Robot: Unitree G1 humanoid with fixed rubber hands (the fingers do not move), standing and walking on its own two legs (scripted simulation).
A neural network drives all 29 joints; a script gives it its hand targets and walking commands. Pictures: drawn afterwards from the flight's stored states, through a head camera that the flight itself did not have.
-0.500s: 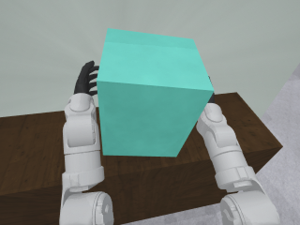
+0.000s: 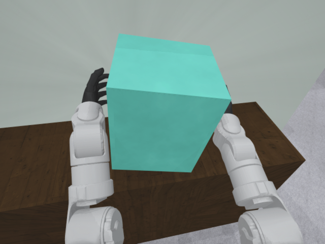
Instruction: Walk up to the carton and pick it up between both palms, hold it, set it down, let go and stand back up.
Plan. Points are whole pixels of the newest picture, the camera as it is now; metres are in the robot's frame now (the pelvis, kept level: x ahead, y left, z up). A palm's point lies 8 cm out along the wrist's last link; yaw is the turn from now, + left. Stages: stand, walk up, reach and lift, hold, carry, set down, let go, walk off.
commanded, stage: hold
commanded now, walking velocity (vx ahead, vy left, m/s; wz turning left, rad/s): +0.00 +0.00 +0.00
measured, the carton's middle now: (158, 110) +0.38 +0.01 +0.16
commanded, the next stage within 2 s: none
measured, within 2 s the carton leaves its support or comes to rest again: neither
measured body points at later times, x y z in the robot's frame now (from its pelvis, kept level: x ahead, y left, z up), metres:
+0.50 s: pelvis +0.00 +0.00 +0.00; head -0.03 +0.03 +0.45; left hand +0.37 +0.16 +0.19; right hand +0.37 -0.14 +0.17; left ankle +0.04 +0.10 -0.75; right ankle +0.02 -0.09 -0.75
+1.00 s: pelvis +0.00 +0.00 +0.00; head -0.03 +0.03 +0.45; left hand +0.37 +0.16 +0.19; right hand +0.37 -0.14 +0.17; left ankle +0.04 +0.10 -0.75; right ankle +0.02 -0.09 -0.75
